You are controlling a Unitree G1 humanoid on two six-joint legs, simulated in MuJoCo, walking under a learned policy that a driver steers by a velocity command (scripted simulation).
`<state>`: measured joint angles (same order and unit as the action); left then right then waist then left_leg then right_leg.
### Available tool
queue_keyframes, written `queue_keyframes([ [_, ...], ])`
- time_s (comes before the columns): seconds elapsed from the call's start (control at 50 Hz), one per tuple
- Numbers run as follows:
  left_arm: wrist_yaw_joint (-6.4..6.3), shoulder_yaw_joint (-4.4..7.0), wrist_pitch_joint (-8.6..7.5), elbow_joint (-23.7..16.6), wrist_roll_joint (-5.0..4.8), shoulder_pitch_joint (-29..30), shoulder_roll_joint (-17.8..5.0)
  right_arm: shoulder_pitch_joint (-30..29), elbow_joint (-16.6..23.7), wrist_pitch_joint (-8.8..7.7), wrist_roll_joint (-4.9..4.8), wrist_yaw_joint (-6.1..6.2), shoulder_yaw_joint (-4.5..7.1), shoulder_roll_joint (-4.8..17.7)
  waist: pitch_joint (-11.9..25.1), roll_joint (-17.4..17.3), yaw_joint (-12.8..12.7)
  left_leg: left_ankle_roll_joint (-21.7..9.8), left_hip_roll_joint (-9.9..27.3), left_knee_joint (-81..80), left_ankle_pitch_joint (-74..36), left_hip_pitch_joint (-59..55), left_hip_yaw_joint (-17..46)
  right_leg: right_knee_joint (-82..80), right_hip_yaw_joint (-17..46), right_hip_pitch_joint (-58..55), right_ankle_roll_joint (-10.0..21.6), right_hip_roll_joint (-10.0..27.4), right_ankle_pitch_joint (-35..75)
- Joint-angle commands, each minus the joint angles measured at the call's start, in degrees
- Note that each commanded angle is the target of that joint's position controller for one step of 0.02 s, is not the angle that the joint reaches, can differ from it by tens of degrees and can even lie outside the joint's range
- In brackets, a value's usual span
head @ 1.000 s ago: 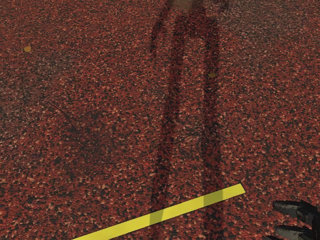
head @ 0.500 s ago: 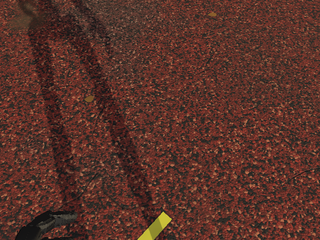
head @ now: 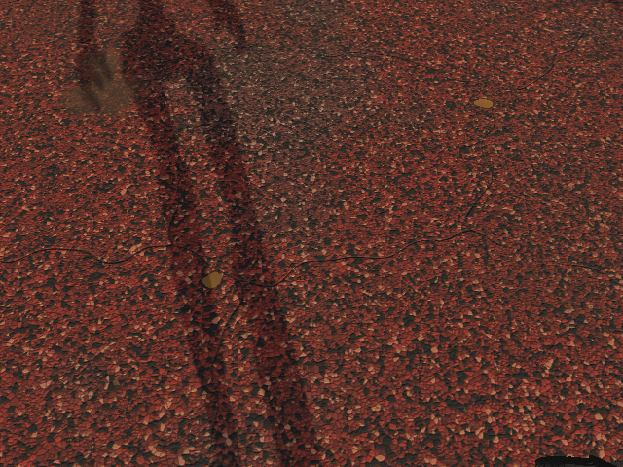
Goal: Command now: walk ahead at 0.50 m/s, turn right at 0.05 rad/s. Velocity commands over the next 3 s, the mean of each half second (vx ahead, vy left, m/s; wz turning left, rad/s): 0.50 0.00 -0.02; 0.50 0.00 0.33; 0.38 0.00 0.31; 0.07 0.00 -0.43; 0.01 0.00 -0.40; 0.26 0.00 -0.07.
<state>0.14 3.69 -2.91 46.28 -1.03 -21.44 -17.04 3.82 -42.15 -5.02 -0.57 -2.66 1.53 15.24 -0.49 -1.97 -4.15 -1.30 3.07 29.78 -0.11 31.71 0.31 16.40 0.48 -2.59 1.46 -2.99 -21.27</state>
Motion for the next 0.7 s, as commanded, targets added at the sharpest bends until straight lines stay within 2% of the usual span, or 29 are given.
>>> queue_keyframes([
  [0.02, -0.63, 2.12, 0.32, -2.17, 0.12, 1.41, -9.04, 7.65, 1.22, -1.09, 0.21, 0.32, 3.59, 9.6, 4.72, 6.24, 7.51, -3.74, -2.86, -2.13, 3.04, -14.37, -2.71, 12.38, 4.73, 1.57, 6.53, 13.34, 44.48],
  [0.04, -0.87, 0.91, 0.39, -3.18, 1.09, 0.75, -6.5, 17.33, -0.58, -1.01, 0.76, 0.82, 4.67, 13.27, 13.27, 2.03, 11.09, -7.1, 4.58, 0.5, -0.2, -31.16, 5.05, 28.01, 2.05, 10.72, 4.35, 10.06, 34.92],
  [0.06, -0.42, -0.81, -0.75, -4.28, 0.81, -6.85, -0.6, 21.79, -1.85, -0.65, 1.15, 0.81, 5.91, 18.27, 20.77, -13.49, 8.2, -16.69, 17.72, -4.6, 12.55, -51.89, 32.48, 49.98, 0.14, 34.49, -0.3, -0.31, 3.41],
  [0.08, -0.15, -0.27, -1.86, -3.36, 0.35, -4.23, -4.37, 22.79, -1.77, -0.57, 0.0, 0.59, 4.43, 12.88, 21.94, -11.81, 10.56, -16.55, 18.25, -11.57, 21.6, -53.39, 42.3, 56.5, 7.85, 41.87, 0.05, -0.13, -12.0],
  [0.1, 0.25, 0.75, -2.44, -4.79, -1.08, 0.98, -7.8, 18.61, -1.32, -0.52, -0.15, 0.77, 3.6, 10.73, 13.0, -7.61, 10.17, -13.68, 17.01, -12.56, 24.14, -46.67, 34.04, 58.7, 7.28, 46.71, 0.65, 3.21, -8.28],
  [0.12, 0.14, 0.56, -2.66, -5.69, -1.01, 4.67, -7.57, 14.54, -0.52, -0.31, 0.2, 0.93, 3.23, 9.71, 7.78, -2.97, 8.82, -12.08, 14.89, -13.48, 20.52, -38.51, 27.36, 56.35, 5.08, 46.05, 0.89, 6.3, -3.04],
  [0.14, -0.04, 0.7, -2.56, -6.01, -0.13, 6.67, -7.13, 11.59, -0.24, -0.2, 0.65, 0.86, 2.77, 8.3, 3.65, -1.28, 7.38, -11.63, 12.75, -15.24, 15.33, -31.18, 22.49, 52.56, 4.12, 44.47, 0.65, 8.15, 0.65],
  [0.16, -0.14, 0.94, -2.06, -5.73, 0.19, 5.64, -6.59, 9.98, 0.01, -0.46, 1.24, 0.82, 2.28, 7.02, 2.58, -2.79, 5.41, -11.2, 11.09, -16.87, 11.1, -26.47, 19.19, 50.04, 4.46, 40.88, 0.45, 9.82, 3.44],
  [0.18, -0.18, 0.84, -1.47, -5.18, 0.23, 4.19, -5.66, 9.27, -0.06, -0.68, 1.26, 0.72, 2.2, 6.69, 2.57, -3.88, 4.4, -11.42, 10.1, -18.38, 8.63, -23.82, 17.13, 48.72, 4.23, 38.23, -0.02, 10.22, 4.81],
  [0.22, -0.37, 0.59, -0.6, -4.72, 0.45, 3.38, -4.11, 9.48, -0.83, -1.23, 0.8, 0.85, 2.4, 7.36, 1.98, -3.46, 3.5, -12.35, 9.44, -20.54, 4.0, -21.38, 13.11, 45.86, 3.41, 37.51, -1.1, 10.63, 6.84],
  [0.28, -0.58, 0.3, -0.54, -6.29, 0.91, 8.77, -3.24, 11.26, -2.27, -1.12, 0.66, 1.63, 2.86, 8.94, -0.07, -1.69, 4.52, -12.45, 9.1, -22.38, -0.84, -22.48, 9.31, 37.22, 3.04, 41.57, -2.59, 11.18, 14.73],
  [0.36, 0.24, -0.38, -1.42, -7.72, 0.68, 15.98, -1.45, 13.99, -3.88, -0.43, 0.05, 2.28, 2.97, 9.85, -1.54, -1.51, 7.12, -10.28, 7.0, -22.65, -1.72, -24.07, 4.21, 22.96, 1.08, 39.37, -2.64, 9.33, 25.56],
  [0.42, 1.13, -0.6, -1.9, -9.24, 0.21, 21.03, -1.37, 17.24, -5.66, 0.28, -0.33, 2.42, 3.16, 10.57, -3.0, -1.35, 9.09, -10.24, 8.55, -21.6, -0.51, -27.51, 4.27, 17.3, 0.25, 38.91, -2.24, 8.0, 26.85],
  [0.48, 2.11, -0.46, -2.35, -10.61, 0.05, 23.31, -2.24, 18.26, -6.97, 1.3, -0.63, 2.74, 3.54, 11.17, -3.78, -1.85, 8.76, -9.48, 11.32, -18.66, -3.4, -33.15, 5.38, 13.87, 0.76, 39.83, -0.39, 7.31, 22.33],
  [0.52, 2.42, 0.0, -2.56, -10.24, 0.2, 20.98, -3.56, 17.42, -7.26, 1.85, -0.75, 3.03, 3.9, 11.89, -2.28, -2.64, 6.78, -8.41, 12.09, -15.05, -10.42, -35.58, 5.47, 12.43, -0.06, 35.77, 1.22, 6.13, 18.11],
  [0.54, 2.25, 0.7, -2.71, -9.27, 0.46, 17.07, -4.74, 16.53, -7.21, 2.11, -0.89, 3.12, 3.95, 12.15, 0.05, -2.85, 4.19, -7.56, 10.96, -10.07, -18.86, -34.84, 4.98, 10.95, -1.39, 28.79, 2.29, 4.48, 17.3],
  [0.56, 1.76, 2.1, -2.76, -6.75, 0.68, 8.58, -7.22, 16.12, -7.05, 2.35, -0.69, 3.15, 3.43, 10.97, 5.52, -1.72, 0.0, -6.07, 7.86, -0.28, -23.26, -31.61, 3.26, 10.15, -2.12, 16.15, 3.91, 3.64, 18.56],
  [0.58, 1.06, 3.34, -2.65, -4.94, 1.42, -1.88, -11.37, 16.31, -5.6, 2.2, 0.57, 3.14, 2.09, 7.83, 14.55, 3.73, -3.77, -4.0, 4.27, 16.76, -9.59, -20.06, 1.22, 12.75, 7.83, -2.12, 7.38, 13.32, 20.43],
  [0.6, 1.03, 4.18, -2.27, -3.88, 1.52, -4.31, -15.61, 24.09, -4.86, 0.98, 0.31, 2.71, 0.03, 0.77, 21.74, 19.19, 0.08, -0.41, -6.14, 36.53, 28.92, 2.76, 0.36, 7.32, 33.83, -20.86, 16.03, 26.65, 9.56],
  [0.62, 0.94, 2.74, -2.18, -4.3, 1.03, -4.73, -9.56, 20.81, -5.99, 0.05, -1.02, 2.45, 1.47, 7.15, 20.85, 13.53, -2.83, -0.65, -4.06, 43.51, 33.36, 8.79, 7.88, 2.72, 38.23, -18.94, 15.13, 26.23, 1.18],
  [0.64, 0.66, 1.94, -2.29, -4.5, 1.04, -0.85, -7.45, 15.48, -4.24, -0.43, -2.28, 2.29, 2.53, 10.17, 12.05, 10.63, -2.53, -1.15, -1.43, 44.53, 28.53, 12.08, 7.38, 1.37, 29.29, -11.8, 12.39, 24.56, 2.26],
  [0.66, 0.57, 1.49, -2.37, -4.73, 1.23, 3.0, -6.19, 12.65, -3.69, -0.46, -2.05, 2.53, 2.53, 9.63, 7.8, 7.25, -0.83, -0.93, 1.34, 42.42, 23.37, 10.53, 5.97, -0.22, 22.64, -4.32, 10.87, 22.32, 6.55],
  [0.68, 0.69, 1.04, -2.57, -4.64, 1.34, 5.91, -4.4, 11.43, -3.59, -0.09, -1.31, 2.7, 2.8, 9.04, 4.16, 6.65, 0.67, -0.53, 2.82, 39.45, 19.99, 8.87, 5.83, -2.34, 17.62, 1.75, 10.03, 20.26, 10.43],
  [0.7, 0.74, 0.75, -3.02, -4.48, 1.74, 7.64, -3.33, 12.93, -4.0, 0.72, -1.24, 2.74, 3.05, 8.21, 3.07, 7.99, 2.59, -0.23, 4.21, 37.87, 17.41, 5.42, 6.3, -4.32, 13.48, 5.85, 9.29, 18.84, 13.1],
])
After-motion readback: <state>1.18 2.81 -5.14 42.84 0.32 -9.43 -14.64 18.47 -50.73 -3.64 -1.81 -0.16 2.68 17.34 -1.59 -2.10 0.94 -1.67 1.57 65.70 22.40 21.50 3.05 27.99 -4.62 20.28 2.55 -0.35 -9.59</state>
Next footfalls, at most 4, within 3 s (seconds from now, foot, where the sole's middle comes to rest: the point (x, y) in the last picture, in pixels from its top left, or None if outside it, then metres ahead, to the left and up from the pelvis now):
0.04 left None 0.19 0.12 -0.77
0.58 right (404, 464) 0.49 -0.12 -0.77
1.12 left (281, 346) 0.74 0.16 -0.77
1.58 right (330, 254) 1.02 0.06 -0.77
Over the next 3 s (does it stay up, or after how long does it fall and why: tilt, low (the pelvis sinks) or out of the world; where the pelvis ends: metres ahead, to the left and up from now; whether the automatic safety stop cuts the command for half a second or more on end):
stays up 0.98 0.14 0.02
